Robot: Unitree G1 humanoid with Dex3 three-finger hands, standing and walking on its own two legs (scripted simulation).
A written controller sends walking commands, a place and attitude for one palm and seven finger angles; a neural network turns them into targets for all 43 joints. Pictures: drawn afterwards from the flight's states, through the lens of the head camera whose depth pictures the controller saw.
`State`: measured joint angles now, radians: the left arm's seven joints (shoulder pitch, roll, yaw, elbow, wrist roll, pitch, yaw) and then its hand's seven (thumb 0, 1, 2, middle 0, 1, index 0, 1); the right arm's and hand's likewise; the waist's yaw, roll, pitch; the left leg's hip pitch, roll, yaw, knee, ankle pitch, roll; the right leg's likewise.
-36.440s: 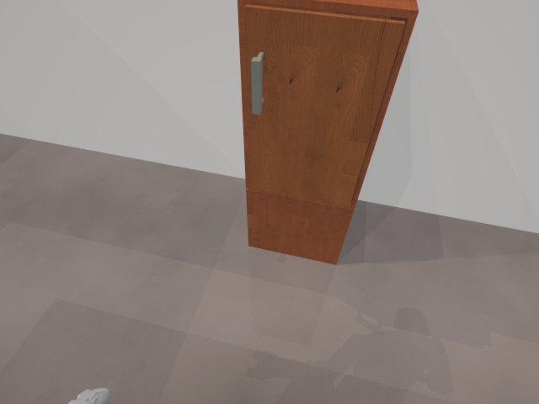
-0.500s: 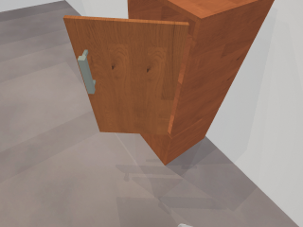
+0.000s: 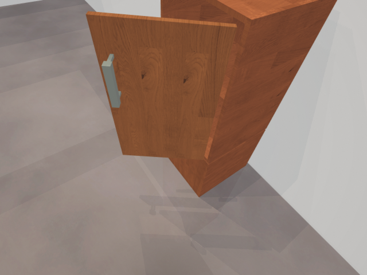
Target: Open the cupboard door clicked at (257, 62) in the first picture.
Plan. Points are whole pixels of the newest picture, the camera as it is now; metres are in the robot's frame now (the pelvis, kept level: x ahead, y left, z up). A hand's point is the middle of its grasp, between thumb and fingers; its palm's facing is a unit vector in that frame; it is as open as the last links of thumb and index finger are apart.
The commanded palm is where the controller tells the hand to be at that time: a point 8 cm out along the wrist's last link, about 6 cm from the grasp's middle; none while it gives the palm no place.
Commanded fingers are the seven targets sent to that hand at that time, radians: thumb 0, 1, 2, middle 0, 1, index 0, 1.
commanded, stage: come to a stop and stand still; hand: left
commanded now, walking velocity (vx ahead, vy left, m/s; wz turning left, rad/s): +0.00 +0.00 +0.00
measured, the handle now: (113, 81) +0.59 +0.24 +0.06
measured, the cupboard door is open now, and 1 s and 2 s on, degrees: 53 53 53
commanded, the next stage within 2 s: look again from close up in 0.50 s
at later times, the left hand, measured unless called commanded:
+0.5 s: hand out of the picture -0.04 +0.13 -0.17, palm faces +0.03 -0.99 -0.15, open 7.4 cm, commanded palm none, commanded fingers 0.00 0.90 0.90 -0.20 -0.30 -0.20 -0.30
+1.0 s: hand out of the picture +0.00 +0.18 -0.17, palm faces +0.01 -0.97 -0.23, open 7.4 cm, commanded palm none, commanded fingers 0.00 0.90 0.90 -0.20 -0.30 -0.20 -0.30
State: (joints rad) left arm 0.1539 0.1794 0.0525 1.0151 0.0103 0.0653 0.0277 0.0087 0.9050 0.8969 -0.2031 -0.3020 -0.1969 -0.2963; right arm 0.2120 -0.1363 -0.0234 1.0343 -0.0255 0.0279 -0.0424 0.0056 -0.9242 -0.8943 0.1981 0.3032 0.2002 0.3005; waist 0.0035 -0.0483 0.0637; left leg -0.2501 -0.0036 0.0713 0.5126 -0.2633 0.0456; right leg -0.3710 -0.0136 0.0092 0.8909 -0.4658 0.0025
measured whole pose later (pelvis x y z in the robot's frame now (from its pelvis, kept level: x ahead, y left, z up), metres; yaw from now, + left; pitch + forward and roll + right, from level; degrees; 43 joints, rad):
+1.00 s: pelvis -0.02 +0.00 +0.00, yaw -1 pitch -1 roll +0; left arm 0.29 0.16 0.00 1.05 0.02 -0.01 0.05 0.01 0.91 0.90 -0.20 -0.30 -0.20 -0.30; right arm 0.30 -0.16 0.01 1.07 -0.02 -0.01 -0.02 0.02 -0.94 -0.89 0.20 0.30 0.20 0.30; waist -0.01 0.01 0.00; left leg -0.28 -0.01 0.07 0.53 -0.24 0.03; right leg -0.17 -0.02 -0.01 0.54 -0.36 0.01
